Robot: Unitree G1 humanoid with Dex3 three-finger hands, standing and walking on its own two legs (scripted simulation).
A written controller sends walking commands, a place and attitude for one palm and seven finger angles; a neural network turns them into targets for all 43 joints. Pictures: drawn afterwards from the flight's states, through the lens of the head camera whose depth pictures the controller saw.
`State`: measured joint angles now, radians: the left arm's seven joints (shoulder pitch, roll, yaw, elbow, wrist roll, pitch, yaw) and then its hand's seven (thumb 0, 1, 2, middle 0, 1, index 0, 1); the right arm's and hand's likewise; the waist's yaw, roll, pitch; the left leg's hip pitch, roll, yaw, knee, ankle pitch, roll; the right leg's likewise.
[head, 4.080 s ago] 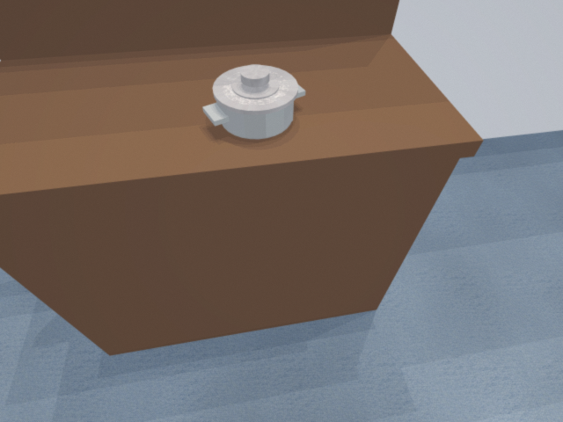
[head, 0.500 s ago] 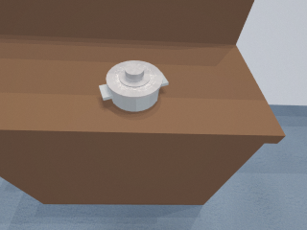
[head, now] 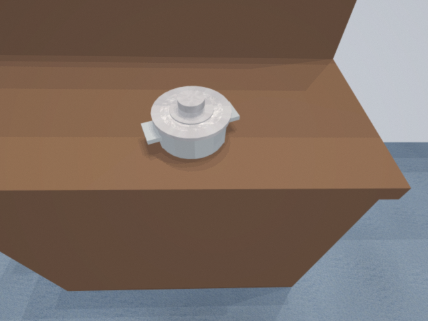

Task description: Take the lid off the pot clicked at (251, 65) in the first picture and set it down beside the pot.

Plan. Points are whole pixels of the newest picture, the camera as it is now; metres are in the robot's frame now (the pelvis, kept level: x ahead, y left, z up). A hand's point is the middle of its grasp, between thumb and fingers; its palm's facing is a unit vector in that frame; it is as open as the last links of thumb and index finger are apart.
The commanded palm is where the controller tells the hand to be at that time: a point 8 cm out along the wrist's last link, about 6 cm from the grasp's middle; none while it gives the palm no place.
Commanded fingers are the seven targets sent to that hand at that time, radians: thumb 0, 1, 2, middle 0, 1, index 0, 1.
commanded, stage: look again from close up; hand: left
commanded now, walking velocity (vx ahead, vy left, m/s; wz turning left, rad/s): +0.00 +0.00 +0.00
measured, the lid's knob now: (191, 101) +0.47 +0.08 +0.17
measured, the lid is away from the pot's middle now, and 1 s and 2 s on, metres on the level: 0.00 0.00 0.00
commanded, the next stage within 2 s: shuffle to correct the standing spot in 0.74 s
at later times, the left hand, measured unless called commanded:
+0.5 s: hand out of the picture -0.01 +0.21 -0.18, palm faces +0.03 -0.98 -0.22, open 7.4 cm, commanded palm none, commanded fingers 0.00 0.90 0.90 -0.20 -0.30 -0.20 -0.30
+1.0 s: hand out of the picture -0.04 +0.18 -0.18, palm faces +0.05 -0.98 -0.17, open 7.4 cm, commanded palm none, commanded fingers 0.00 0.90 0.90 -0.20 -0.30 -0.20 -0.30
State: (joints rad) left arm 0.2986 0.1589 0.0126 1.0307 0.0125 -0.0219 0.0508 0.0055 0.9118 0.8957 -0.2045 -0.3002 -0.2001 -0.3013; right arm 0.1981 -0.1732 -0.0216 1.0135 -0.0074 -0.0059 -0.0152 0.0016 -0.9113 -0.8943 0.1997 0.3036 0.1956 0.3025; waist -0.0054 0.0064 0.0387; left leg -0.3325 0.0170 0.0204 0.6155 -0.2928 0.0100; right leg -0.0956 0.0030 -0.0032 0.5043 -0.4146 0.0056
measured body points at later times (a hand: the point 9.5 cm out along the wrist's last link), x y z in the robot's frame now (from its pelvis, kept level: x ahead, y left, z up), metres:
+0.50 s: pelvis -0.03 +0.01 +0.00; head +0.00 +0.03 +0.45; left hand -0.01 +0.26 -0.16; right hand +0.03 -0.22 -0.14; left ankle +0.02 +0.11 -0.73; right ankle -0.09 -0.13 -0.73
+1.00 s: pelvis -0.03 +0.00 +0.00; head -0.01 +0.03 +0.45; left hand -0.04 +0.24 -0.16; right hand +0.03 -0.23 -0.14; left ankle +0.02 +0.11 -0.73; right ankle -0.09 -0.13 -0.73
